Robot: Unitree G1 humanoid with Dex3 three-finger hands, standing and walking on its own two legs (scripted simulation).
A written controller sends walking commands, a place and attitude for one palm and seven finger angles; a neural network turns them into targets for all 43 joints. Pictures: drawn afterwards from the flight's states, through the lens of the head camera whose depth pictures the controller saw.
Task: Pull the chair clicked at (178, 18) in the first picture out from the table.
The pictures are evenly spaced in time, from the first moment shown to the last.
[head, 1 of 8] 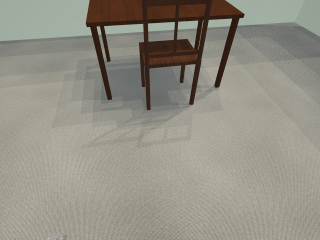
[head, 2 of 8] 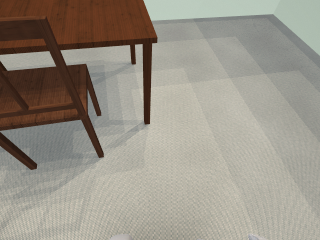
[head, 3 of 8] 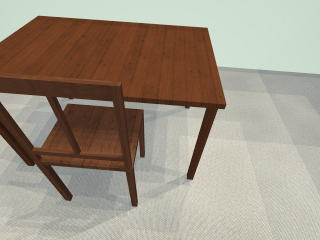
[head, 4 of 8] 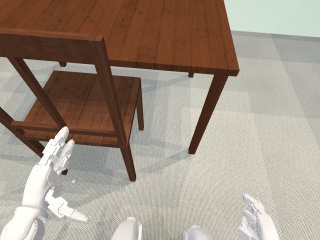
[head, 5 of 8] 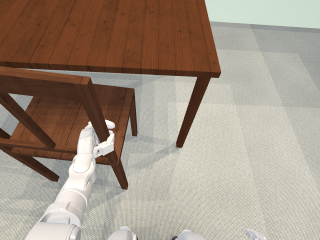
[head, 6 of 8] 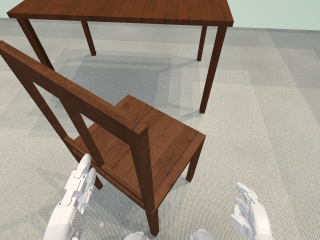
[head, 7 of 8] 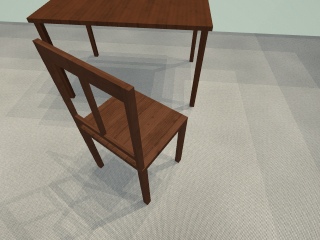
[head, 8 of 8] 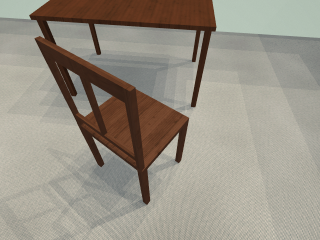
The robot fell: no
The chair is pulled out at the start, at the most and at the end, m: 0.00 0.58 0.58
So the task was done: yes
